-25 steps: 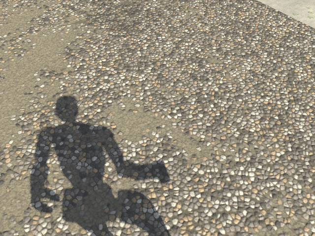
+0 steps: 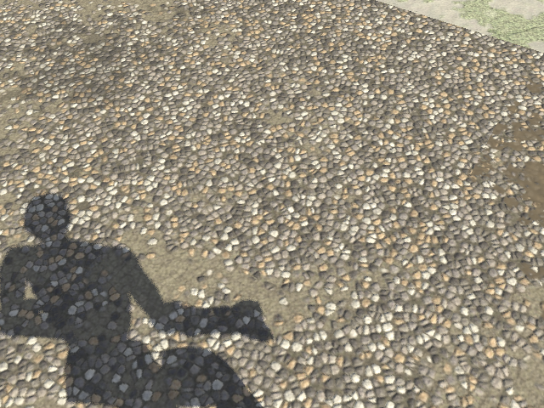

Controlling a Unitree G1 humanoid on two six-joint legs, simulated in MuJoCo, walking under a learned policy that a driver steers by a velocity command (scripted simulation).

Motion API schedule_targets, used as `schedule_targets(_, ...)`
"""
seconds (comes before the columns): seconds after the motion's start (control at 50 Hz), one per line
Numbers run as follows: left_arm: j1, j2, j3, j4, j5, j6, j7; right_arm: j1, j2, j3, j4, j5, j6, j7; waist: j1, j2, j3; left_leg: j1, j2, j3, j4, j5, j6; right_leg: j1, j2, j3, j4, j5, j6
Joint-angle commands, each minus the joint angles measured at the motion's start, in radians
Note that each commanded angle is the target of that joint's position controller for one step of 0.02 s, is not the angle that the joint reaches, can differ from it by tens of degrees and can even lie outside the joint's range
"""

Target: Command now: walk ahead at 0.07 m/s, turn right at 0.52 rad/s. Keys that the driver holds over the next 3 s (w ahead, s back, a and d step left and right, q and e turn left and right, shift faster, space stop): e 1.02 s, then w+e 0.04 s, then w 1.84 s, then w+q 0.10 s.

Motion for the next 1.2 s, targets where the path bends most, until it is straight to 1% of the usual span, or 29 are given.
schedule_targets(0.02,-0.020,0.131,0.036,-0.095,0.006,0.012,0.020,0.063,-0.098,-0.032,-0.057,-0.005,0.016,-0.012,-0.046,-0.083,-0.171,-0.069,0.034,-0.042,-0.091,0.084,-0.012,0.174,-0.232,0.335,-0.214,0.125,-0.167)
schedule_targets(0.08,0.001,0.160,0.049,-0.101,0.009,0.020,0.041,0.069,-0.069,-0.022,-0.046,-0.005,0.014,-0.024,-0.035,-0.112,-0.207,-0.040,0.016,-0.043,-0.238,0.120,-0.040,0.180,-0.216,0.326,-0.201,0.141,-0.166)
schedule_targets(0.14,-0.008,0.167,0.054,-0.114,0.001,0.034,0.058,0.041,-0.070,-0.021,-0.047,-0.002,0.014,-0.024,-0.018,-0.129,-0.219,-0.017,0.011,-0.059,-0.337,0.184,-0.051,0.172,-0.199,0.357,-0.198,-0.041,-0.141)
schedule_targets(0.24,-0.009,0.162,0.055,-0.131,0.002,0.055,0.057,0.022,-0.083,-0.028,-0.055,0.008,-0.010,-0.007,0.005,-0.178,-0.196,0.045,-0.010,-0.063,-0.512,0.175,-0.032,0.189,-0.192,0.453,-0.178,-0.142,-0.118)
schedule_targets(0.3,-0.028,0.151,0.052,-0.140,-0.013,0.067,0.058,0.094,-0.091,-0.040,-0.035,0.012,-0.027,0.007,-0.041,-0.179,-0.185,0.202,-0.011,-0.035,-0.784,0.292,0.010,0.163,-0.149,0.468,-0.111,-0.104,-0.074)
schedule_targets(0.32,-0.004,0.119,0.043,-0.143,-0.013,0.068,0.059,0.126,-0.147,-0.056,-0.031,-0.002,-0.027,0.006,-0.039,-0.106,-0.193,0.311,0.116,-0.127,-0.856,0.315,0.055,0.078,-0.097,0.416,-0.019,-0.205,-0.025)
schedule_targets(0.34,0.007,0.076,0.033,-0.170,-0.015,0.062,0.055,0.103,-0.247,-0.078,-0.037,-0.030,-0.015,-0.001,0.010,0.193,-0.146,0.360,0.326,-0.369,-0.914,0.431,0.185,-0.130,0.065,0.201,0.192,-0.424,0.040)
schedule_targets(0.36,-0.001,0.145,0.053,-0.177,0.000,0.045,0.049,0.086,-0.215,-0.073,-0.053,-0.056,-0.016,0.002,-0.010,0.283,-0.140,0.300,0.445,-0.511,-0.944,0.539,0.301,-0.186,0.056,0.138,0.452,-0.522,0.087)
schedule_targets(0.38,0.027,0.191,0.072,-0.149,-0.004,0.043,0.045,0.031,-0.160,-0.057,-0.081,-0.047,-0.019,-0.005,0.006,0.190,-0.138,0.289,0.413,-0.427,-0.919,0.570,0.292,-0.177,0.019,0.157,0.588,-0.460,0.105)
schedule_targets(0.42,0.071,0.162,0.071,-0.101,-0.007,0.064,0.050,-0.028,-0.107,-0.042,-0.097,-0.012,-0.014,-0.014,0.019,0.116,-0.116,0.307,0.295,-0.241,-0.878,0.571,0.207,-0.193,0.003,0.125,0.700,-0.350,0.139)
schedule_targets(0.44,0.071,0.134,0.063,-0.099,-0.009,0.073,0.049,-0.022,-0.100,-0.037,-0.097,-0.005,-0.010,-0.017,0.008,0.115,-0.104,0.313,0.281,-0.194,-0.874,0.617,0.208,-0.207,-0.003,0.113,0.743,-0.323,0.155)
schedule_targets(0.5,-0.011,0.091,0.044,-0.138,-0.024,0.076,0.043,0.035,-0.115,-0.040,-0.088,-0.014,0.008,-0.028,-0.041,0.152,-0.095,0.383,0.256,-0.101,-0.884,0.638,0.223,-0.226,-0.033,0.043,0.631,-0.268,0.182)
schedule_targets(0.58,-0.061,0.065,0.028,-0.172,-0.016,0.074,0.029,0.059,-0.167,-0.060,-0.082,-0.010,0.020,-0.026,-0.074,0.187,-0.132,0.427,0.305,-0.060,-0.873,0.664,0.243,-0.119,-0.084,0.000,0.420,-0.305,0.184)
schedule_targets(0.68,-0.029,0.088,0.039,-0.173,-0.019,0.084,0.011,0.035,-0.196,-0.073,-0.075,0.015,0.017,-0.006,-0.057,0.205,-0.137,0.384,0.341,-0.019,-0.836,0.668,0.226,0.058,-0.075,-0.069,0.172,-0.270,0.125)
schedule_targets(0.72,0.042,0.084,0.048,-0.147,-0.018,0.085,0.008,0.018,-0.184,-0.071,-0.066,0.035,0.015,-0.004,-0.010,0.177,-0.145,0.339,0.317,0.033,-0.747,0.621,0.168,0.199,-0.044,-0.098,-0.047,-0.113,0.070)
schedule_targets(0.74,0.080,0.115,0.061,-0.135,-0.015,0.083,0.016,0.072,-0.148,-0.063,-0.042,0.030,0.011,0.000,-0.005,0.096,-0.158,0.246,0.278,0.094,-0.643,0.514,0.099,0.338,-0.051,-0.042,-0.133,0.021,0.035)
schedule_targets(0.76,0.115,0.226,0.088,-0.149,-0.014,0.077,0.032,0.072,-0.083,-0.043,-0.067,-0.017,0.009,0.005,-0.017,-0.178,-0.172,-0.020,0.169,0.192,-0.351,0.137,-0.003,0.525,-0.283,0.279,-0.150,0.373,-0.050)
schedule_targets(0.78,0.101,0.283,0.090,-0.168,0.021,0.057,0.028,-0.010,-0.081,-0.037,-0.123,-0.030,0.004,-0.003,0.007,-0.328,-0.181,-0.224,0.040,0.094,-0.131,-0.179,-0.052,0.492,-0.473,0.520,-0.137,0.559,-0.266)
schedule_targets(0.8,0.114,0.228,0.077,-0.162,0.032,0.036,0.020,-0.060,-0.132,-0.052,-0.124,-0.014,0.003,-0.008,0.057,-0.210,-0.212,-0.226,0.057,-0.007,-0.018,-0.157,-0.050,0.467,-0.441,0.473,-0.161,0.469,-0.288)
schedule_targets(0.82,0.072,0.200,0.064,-0.149,0.026,0.024,0.023,-0.061,-0.142,-0.057,-0.117,0.002,0.006,-0.010,0.023,-0.176,-0.168,-0.228,0.071,-0.027,-0.004,-0.071,-0.037,0.431,-0.375,0.382,-0.158,0.396,-0.226)
schedule_targets(0.84,0.021,0.179,0.060,-0.150,0.008,0.024,0.031,-0.041,-0.136,-0.060,-0.096,-0.003,0.009,-0.018,-0.004,-0.124,-0.151,-0.226,0.078,-0.034,-0.039,0.009,-0.036,0.406,-0.315,0.328,-0.153,0.323,-0.170)
schedule_targets(0.86,-0.015,0.160,0.051,-0.154,-0.009,0.028,0.037,-0.030,-0.144,-0.063,-0.091,-0.010,0.014,-0.023,-0.019,-0.133,-0.140,-0.211,0.077,-0.035,-0.065,0.062,-0.042,0.380,-0.293,0.306,-0.152,0.327,-0.147)
schedule_targets(0.92,-0.024,0.157,0.045,-0.154,0.000,0.038,0.052,0.007,-0.113,-0.056,-0.078,-0.004,0.011,-0.014,-0.036,-0.138,-0.172,-0.129,0.038,-0.020,-0.112,0.151,-0.058,0.339,-0.251,0.282,-0.153,0.334,-0.147)
schedule_targets(1.02,-0.007,0.184,0.055,-0.146,-0.003,0.047,0.061,-0.043,-0.086,-0.041,-0.092,0.000,0.005,-0.004,-0.006,-0.157,-0.157,-0.052,0.009,-0.039,-0.371,0.165,-0.059,0.316,-0.239,0.361,-0.144,0.145,-0.146)
schedule_targets(1.08,0.007,0.181,0.052,-0.141,-0.010,0.048,0.053,-0.036,-0.102,-0.044,-0.096,0.015,-0.008,0.015,0.008,-0.179,-0.146,0.026,-0.004,-0.025,-0.489,0.142,-0.032,0.252,-0.224,0.440,-0.199,-0.293,-0.152)
schedule_targets(1.12,0.017,0.171,0.044,-0.130,-0.009,0.043,0.045,-0.024,-0.106,-0.045,-0.098,0.023,-0.025,0.028,0.008,-0.198,-0.122,0.096,-0.007,-0.006,-0.567,0.122,-0.004,0.211,-0.221,0.478,-0.207,-0.428,-0.148)
schedule_targets(1.16,0.011,0.145,0.029,-0.120,-0.010,0.040,0.043,0.037,-0.081,-0.042,-0.079,0.024,-0.047,0.038,-0.036,-0.168,-0.105,0.257,-0.005,0.020,-0.744,0.231,0.033,0.137,-0.184,0.474,-0.177,-0.505,-0.114)
schedule_targets(1.18,0.020,0.107,0.016,-0.115,-0.005,0.036,0.045,0.077,-0.076,-0.042,-0.066,0.015,-0.056,0.038,-0.056,-0.136,-0.107,0.357,0.022,0.000,-0.809,0.245,0.054,0.085,-0.146,0.446,-0.128,-0.523,-0.075)
schedule_targets(1.2,0.013,0.047,-0.004,-0.121,0.001,0.028,0.046,0.166,-0.116,-0.048,-0.053,-0.004,-0.064,0.033,-0.082,-0.012,-0.129,0.484,0.179,-0.177,-0.873,0.137,0.105,-0.034,-0.070,0.350,0.094,-0.538,-0.013)
Next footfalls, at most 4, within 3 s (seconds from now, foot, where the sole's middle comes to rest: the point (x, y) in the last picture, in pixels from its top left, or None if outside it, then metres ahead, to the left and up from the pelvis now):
0.32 left None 0.14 0.16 -0.76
0.74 right None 0.02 -0.08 -0.76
1.20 left None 0.16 0.09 -0.76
1.64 right None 0.16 -0.29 -0.76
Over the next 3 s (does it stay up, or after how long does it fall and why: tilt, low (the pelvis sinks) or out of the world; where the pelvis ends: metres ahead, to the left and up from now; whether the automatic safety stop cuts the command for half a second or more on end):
stays up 0.65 -0.65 0.02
